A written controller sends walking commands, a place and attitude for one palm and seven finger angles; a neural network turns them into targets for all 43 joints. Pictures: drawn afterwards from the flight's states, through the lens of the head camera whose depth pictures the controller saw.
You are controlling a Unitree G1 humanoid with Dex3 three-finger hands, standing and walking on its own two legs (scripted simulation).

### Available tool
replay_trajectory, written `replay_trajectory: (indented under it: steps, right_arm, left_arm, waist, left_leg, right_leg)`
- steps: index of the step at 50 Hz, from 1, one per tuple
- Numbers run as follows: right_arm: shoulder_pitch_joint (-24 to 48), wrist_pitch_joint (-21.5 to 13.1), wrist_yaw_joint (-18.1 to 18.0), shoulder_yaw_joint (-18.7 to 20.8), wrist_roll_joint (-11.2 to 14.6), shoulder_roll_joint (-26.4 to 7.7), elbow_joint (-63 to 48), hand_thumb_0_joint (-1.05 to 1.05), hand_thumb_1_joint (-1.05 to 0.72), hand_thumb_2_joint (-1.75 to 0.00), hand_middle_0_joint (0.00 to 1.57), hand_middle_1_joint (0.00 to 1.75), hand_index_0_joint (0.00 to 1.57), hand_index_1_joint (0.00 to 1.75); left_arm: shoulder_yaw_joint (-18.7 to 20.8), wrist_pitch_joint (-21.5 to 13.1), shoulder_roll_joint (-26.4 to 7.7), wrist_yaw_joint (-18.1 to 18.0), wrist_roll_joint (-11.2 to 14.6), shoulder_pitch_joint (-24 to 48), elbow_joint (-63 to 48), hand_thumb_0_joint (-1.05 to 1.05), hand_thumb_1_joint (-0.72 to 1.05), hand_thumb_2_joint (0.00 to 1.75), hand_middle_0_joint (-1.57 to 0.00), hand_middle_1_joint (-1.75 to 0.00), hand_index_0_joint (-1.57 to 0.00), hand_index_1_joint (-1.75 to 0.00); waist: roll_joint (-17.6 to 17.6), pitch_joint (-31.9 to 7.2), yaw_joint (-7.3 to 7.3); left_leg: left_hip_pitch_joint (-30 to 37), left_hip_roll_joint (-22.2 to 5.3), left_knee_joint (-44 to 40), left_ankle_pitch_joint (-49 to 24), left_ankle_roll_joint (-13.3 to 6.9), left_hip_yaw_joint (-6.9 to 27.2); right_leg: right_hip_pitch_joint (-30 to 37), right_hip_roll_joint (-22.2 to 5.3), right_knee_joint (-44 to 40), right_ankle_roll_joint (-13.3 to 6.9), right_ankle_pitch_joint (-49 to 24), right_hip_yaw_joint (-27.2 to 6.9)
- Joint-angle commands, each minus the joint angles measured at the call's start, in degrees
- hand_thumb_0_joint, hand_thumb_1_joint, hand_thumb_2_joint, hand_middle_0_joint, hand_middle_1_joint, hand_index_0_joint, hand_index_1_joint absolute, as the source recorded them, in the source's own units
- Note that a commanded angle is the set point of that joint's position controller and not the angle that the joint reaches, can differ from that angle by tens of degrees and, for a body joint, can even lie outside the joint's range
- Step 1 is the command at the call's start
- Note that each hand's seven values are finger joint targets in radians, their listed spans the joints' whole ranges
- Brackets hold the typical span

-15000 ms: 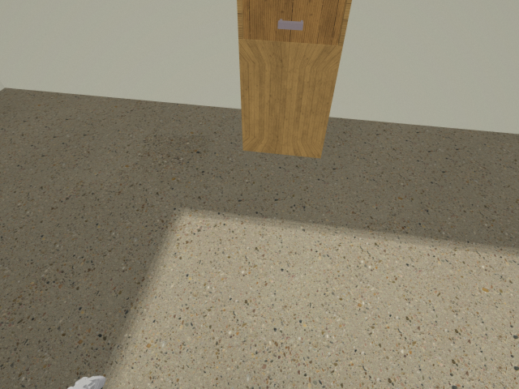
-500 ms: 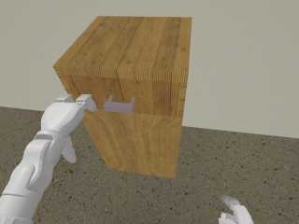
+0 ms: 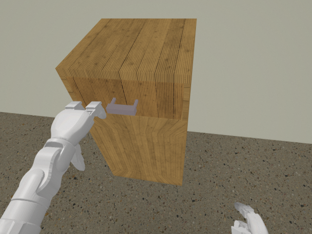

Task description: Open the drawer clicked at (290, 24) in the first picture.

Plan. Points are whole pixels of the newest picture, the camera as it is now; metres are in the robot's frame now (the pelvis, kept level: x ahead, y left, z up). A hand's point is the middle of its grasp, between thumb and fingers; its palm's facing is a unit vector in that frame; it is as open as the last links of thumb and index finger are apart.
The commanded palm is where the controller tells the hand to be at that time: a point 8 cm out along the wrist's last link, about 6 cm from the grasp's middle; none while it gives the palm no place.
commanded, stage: move the hooked fingers above the handle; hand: left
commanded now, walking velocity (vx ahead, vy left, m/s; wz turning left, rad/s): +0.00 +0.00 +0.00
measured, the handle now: (123, 105) +0.54 +0.21 -0.01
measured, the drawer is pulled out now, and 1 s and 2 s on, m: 0.00 0.00 0.00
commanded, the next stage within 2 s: none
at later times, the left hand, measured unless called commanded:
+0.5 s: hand (98, 119) +0.39 +0.23 +0.07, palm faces -0.01 -0.05 -1.00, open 13.8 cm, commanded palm +0.37 +0.24 +0.13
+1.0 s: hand (106, 111) +0.44 +0.22 +0.06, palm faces -0.02 -0.02 -1.00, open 13.8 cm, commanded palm +0.42 +0.22 +0.11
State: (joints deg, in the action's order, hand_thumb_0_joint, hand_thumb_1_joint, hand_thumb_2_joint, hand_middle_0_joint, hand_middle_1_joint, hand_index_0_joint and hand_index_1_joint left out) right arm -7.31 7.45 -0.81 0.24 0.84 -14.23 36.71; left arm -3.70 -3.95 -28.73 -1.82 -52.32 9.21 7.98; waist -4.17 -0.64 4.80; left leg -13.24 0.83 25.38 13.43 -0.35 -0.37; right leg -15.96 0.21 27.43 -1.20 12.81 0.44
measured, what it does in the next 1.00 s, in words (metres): stands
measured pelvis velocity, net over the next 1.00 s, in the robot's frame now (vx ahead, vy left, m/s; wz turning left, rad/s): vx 0.02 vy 0.01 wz -0.01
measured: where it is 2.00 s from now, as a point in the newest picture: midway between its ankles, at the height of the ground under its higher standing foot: outside the picture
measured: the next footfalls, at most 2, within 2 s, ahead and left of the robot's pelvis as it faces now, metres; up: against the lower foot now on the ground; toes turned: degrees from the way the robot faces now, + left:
none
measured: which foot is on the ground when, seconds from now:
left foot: down 0.00-1.00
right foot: down 0.00-1.00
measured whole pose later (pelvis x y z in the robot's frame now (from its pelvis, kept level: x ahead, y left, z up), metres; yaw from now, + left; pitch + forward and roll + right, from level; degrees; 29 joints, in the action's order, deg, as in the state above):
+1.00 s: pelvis +0.02 +0.01 -0.01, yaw -1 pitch +10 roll +0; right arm -13.6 8.4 -0.7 2.7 0.6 -13.6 37.7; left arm -5.8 -6.4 -26.6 -8.0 -58.8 33.3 38.2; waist -2.0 -4.6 0.3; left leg -25.1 0.9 34.1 18.7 -1.2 -1.4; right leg -27.5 0.2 34.8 -0.6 16.9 -0.5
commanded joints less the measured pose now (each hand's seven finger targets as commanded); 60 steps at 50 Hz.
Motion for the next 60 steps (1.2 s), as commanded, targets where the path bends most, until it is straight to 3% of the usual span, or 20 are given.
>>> replay_trajectory:
  steps: [1, 2, 3, 5, 8, 10, 12, 15, 20, 28, 31, 35, 40, 43, 46, 49, 50, 53, 58, 60]
  right_arm:
    - [4.7, -2.9, -1.2, 2.2, 0.1, -6.1, -7.8, 0.0, -0.9, -0.9, 0.2, 0.3, 0.2, 0.3]
    - [4.1, -3.1, -1.4, 2.5, 0.1, -6.1, -7.2, 0.0, -0.9, -0.9, 0.2, 0.3, 0.2, 0.3]
    - [3.8, -3.3, -1.6, 2.6, 0.0, -6.0, -7.4, 0.0, -0.9, -0.9, 0.2, 0.3, 0.2, 0.3]
    - [3.0, -3.3, -1.6, 2.8, -0.1, -6.3, -7.1, 0.0, -0.9, -0.9, 0.2, 0.3, 0.2, 0.3]
    - [1.9, -3.3, -1.4, 3.1, 0.0, -6.3, -6.8, 0.0, -0.9, -0.9, 0.2, 0.3, 0.2, 0.3]
    - [1.3, -3.1, -1.3, 3.3, 0.0, -6.7, -6.8, 0.0, -0.9, -0.9, 0.2, 0.3, 0.2, 0.3]
    - [0.9, -2.8, -1.1, 3.3, 0.2, -6.7, -6.8, 0.0, -0.9, -0.9, 0.2, 0.3, 0.2, 0.3]
    - [0.0, -2.7, -1.0, 4.0, 0.0, -7.0, -7.3, 0.0, -0.9, -0.9, 0.2, 0.3, 0.2, 0.3]
    - [-2.0, -2.5, -0.9, 4.6, 0.1, -7.2, -6.6, 0.0, -0.9, -0.9, 0.2, 0.3, 0.2, 0.3]
    - [-4.1, -2.2, -0.7, 5.2, 0.2, -7.3, -5.8, 0.0, -0.9, -0.9, 0.2, 0.3, 0.2, 0.3]
    - [-4.6, -1.8, -0.6, 5.2, 0.3, -7.6, -5.5, 0.0, -0.9, -0.9, 0.2, 0.3, 0.2, 0.3]
    - [-5.7, -1.5, -0.4, 5.4, 0.0, -7.5, -5.7, 0.0, -0.9, -0.9, 0.2, 0.3, 0.2, 0.3]
    - [-6.4, -1.0, -0.2, 5.4, -0.1, -7.5, -5.5, 0.0, -0.9, -0.9, 0.2, 0.3, 0.2, 0.3]
    - [-6.9, -0.7, -0.3, 5.3, 0.0, -7.4, -4.8, 0.0, -0.9, -0.9, 0.2, 0.3, 0.2, 0.3]
    - [-7.7, -0.6, -0.5, 5.3, -0.3, -7.5, -4.7, 0.0, -0.9, -0.9, 0.2, 0.3, 0.2, 0.3]
    - [-8.2, -0.6, -0.4, 5.6, -0.4, -7.2, -4.5, 0.0, -0.9, -0.9, 0.2, 0.3, 0.2, 0.3]
    - [-8.6, -0.5, -0.4, 5.7, -0.4, -7.4, -4.3, 0.0, -0.9, -0.9, 0.2, 0.3, 0.2, 0.3]
    - [-9.4, -0.2, -0.2, 5.8, -0.4, -7.5, -3.9, 0.0, -0.9, -0.9, 0.2, 0.3, 0.2, 0.3]
    - [-10.9, 0.0, -0.7, 5.6, -0.4, -8.2, -3.3, 0.0, -0.9, -0.9, 0.2, 0.3, 0.2, 0.3]
    - [-11.5, -0.1, -0.8, 5.7, -0.5, -8.1, -3.2, 0.0, -0.9, -0.9, 0.2, 0.3, 0.2, 0.3]
  left_arm:
    - [7.3, -1.1, -13.1, -2.4, -0.8, 25.4, -5.9, 0.0, -0.5, 0.3, -0.3, -1.2, -0.3, -1.2]
    - [7.3, -1.8, -13.4, -2.5, -0.9, 27.4, -4.7, 0.0, -0.5, 0.3, -0.3, -1.2, -0.3, -1.2]
    - [7.9, -2.4, -13.9, -2.6, -1.0, 27.2, -4.2, 0.0, -0.5, 0.3, -0.3, -1.2, -0.3, -1.2]
    - [9.1, -3.3, -15.2, -2.8, -1.0, 28.1, -2.8, 0.0, -0.5, 0.3, -0.3, -1.2, -0.3, -1.2]
    - [8.3, -4.0, -13.9, -3.0, -0.8, 28.4, -0.1, 0.0, -0.5, 0.3, -0.3, -1.2, -0.3, -1.2]
    - [9.2, -3.8, -14.5, -3.1, -0.9, 27.7, 2.6, 0.0, -0.5, 0.3, -0.3, -1.2, -0.3, -1.2]
    - [7.0, -3.8, -12.8, -3.2, -1.2, 30.2, 3.7, 0.0, -0.5, 0.3, -0.3, -1.2, -0.3, -1.2]
    - [7.4, -4.3, -13.1, -3.7, -1.8, 31.7, 2.2, 0.0, -0.5, 0.3, -0.3, -1.2, -0.3, -1.2]
    - [8.5, -4.4, -14.0, -5.1, -2.2, 33.3, 5.1, 0.0, -0.5, 0.3, -0.3, -1.2, -0.3, -1.2]
    - [8.5, -3.0, -14.0, -7.4, -3.7, 35.6, 8.7, 0.0, -0.5, 0.3, -0.3, -1.2, -0.3, -1.2]
    - [6.9, -2.2, -12.7, -7.0, -4.0, 37.0, 11.2, 0.0, -0.5, 0.3, -0.3, -1.2, -0.3, -1.2]
    - [4.0, -2.4, -10.5, -6.8, -4.3, 41.1, 9.7, 0.0, -0.5, 0.3, -0.3, -1.2, -0.3, -1.2]
    - [4.1, -2.6, -10.0, -7.3, -4.5, 42.0, 12.4, 0.0, -0.5, 0.3, -0.3, -1.2, -0.3, -1.2]
    - [4.2, -1.9, -10.3, -8.2, -5.3, 44.6, 17.1, 0.0, -0.5, 0.3, -0.3, -1.2, -0.3, -1.2]
    - [5.5, -2.3, -12.7, -9.1, -6.2, 49.0, 17.8, 0.0, -0.5, 0.3, -0.3, -1.2, -0.3, -1.2]
    - [3.5, -2.7, -10.2, -9.5, -6.3, 49.8, 19.0, 0.0, -0.5, 0.3, -0.3, -1.2, -0.3, -1.2]
    - [4.7, -2.8, -11.2, -9.5, -6.3, 49.5, 20.2, 0.0, -0.5, 0.3, -0.3, -1.2, -0.3, -1.2]
    - [2.2, -2.5, -8.6, -9.4, -6.3, 50.7, 23.4, 0.0, -0.5, 0.3, -0.3, -1.2, -0.3, -1.2]
    - [4.3, -2.5, -12.4, -10.1, -7.2, 55.1, 28.1, 0.0, -0.5, 0.3, -0.3, -1.2, -0.3, -1.2]
    - [3.6, -3.1, -11.8, -10.5, -7.3, 57.6, 28.2, 0.0, -0.5, 0.3, -0.3, -1.2, -0.3, -1.2]
  waist:
    - [4.7, -11.9, -1.54]
    - [3.9, -12.4, -2.02]
    - [2.5, -13.7, -1.51]
    - [2.9, -15.2, -1.57]
    - [3.5, -15.1, -1.71]
    - [3.8, -15.3, -1.48]
    - [4.3, -14.5, -2.05]
    - [3.0, -18.5, -1.59]
    - [4.4, -19.2, -2.08]
    - [2.9, -21.9, -2.29]
    - [3.6, -20.3, -3.34]
    - [1.8, -22.5, -4.33]
    - [3.3, -22.3, -4.33]
    - [4.1, -20.5, -4.86]
    - [2.4, -23.8, -4.74]
    - [1.5, -25.1, -5.29]
    - [2.4, -25.2, -5.49]
    - [3.8, -23.7, -6.47]
    - [4.9, -23.2, -7.18]
    - [4.1, -24.2, -7.72]
  left_leg:
    - [0.0, 1.5, -2.7, -5.1, -1.5, -2.2]
    - [0.3, 1.5, -2.3, -5.3, -1.5, -2.1]
    - [0.6, 1.6, -2.0, -6.2, -1.5, -2.1]
    - [0.0, 1.7, -1.5, -7.6, -1.5, -1.9]
    - [-0.8, 1.6, -0.8, -9.5, -1.5, -2.1]
    - [-2.1, 1.7, -0.6, -9.6, -1.4, -2.2]
    - [-2.8, 1.6, -0.4, -8.9, -1.5, -2.3]
    - [-1.6, 1.6, 0.5, -11.4, -1.5, -2.1]
    - [-2.2, 1.4, 1.7, -13.1, -1.6, -1.8]
    - [-2.2, 0.9, 3.3, -16.9, -1.5, -2.0]
    - [-2.3, 0.6, 3.8, -17.3, -1.5, -1.8]
    - [-0.2, 0.4, 4.9, -20.4, -1.2, -1.0]
    - [-1.1, 0.3, 5.7, -21.0, -1.1, -0.9]
    - [-2.8, 0.5, 6.0, -17.8, -1.4, -1.3]
    - [-2.8, 0.6, 6.4, -18.1, -1.4, -1.2]
    - [-2.1, 0.6, 7.3, -19.9, -1.3, -1.3]
    - [-2.3, 0.5, 7.6, -20.9, -1.3, -1.1]
    - [-3.5, 0.5, 7.9, -18.4, -1.5, -1.4]
    - [-7.0, 0.8, 7.7, -14.3, -1.7, -1.4]
    - [-7.1, 0.9, 8.1, -14.4, -1.8, -1.3]
  right_leg:
    - [6.4, -0.5, -5.4, -0.2, -1.5, -1.8]
    - [5.7, -0.3, -5.1, -0.3, -1.9, -1.7]
    - [6.3, -0.3, -4.7, -0.4, -3.0, -1.7]
    - [7.3, -0.2, -4.1, -0.4, -5.1, -1.9]
    - [6.7, -0.2, -3.1, -0.5, -8.2, -1.6]
    - [7.3, -0.2, -2.8, -0.5, -8.5, -1.6]
    - [5.7, -0.2, -2.4, -0.5, -7.9, -1.5]
    - [6.4, 0.1, -1.1, -0.8, -9.9, -1.4]
    - [5.1, 0.6, 0.3, -1.0, -11.4, -1.0]
    - [4.3, 0.9, 2.5, -1.3, -14.9, -0.7]
    - [2.2, 1.1, 2.8, -1.3, -14.8, -0.3]
    - [0.6, 1.4, 3.7, -1.6, -15.1, 0.2]
    - [-0.3, 1.4, 4.4, -1.6, -15.4, 0.3]
    - [-1.8, 1.4, 4.5, -1.4, -14.1, 0.3]
    - [-0.9, 1.3, 5.1, -1.6, -14.6, 0.0]
    - [-1.4, 1.4, 5.7, -1.6, -16.1, 0.0]
    - [-1.4, 1.5, 5.8, -1.7, -16.2, 0.2]
    - [-3.2, 1.5, 5.7, -1.4, -15.4, 0.1]
    - [-3.1, 1.3, 5.7, -1.3, -13.7, -0.4]
    - [-3.2, 1.3, 5.8, -1.4, -13.5, -0.4]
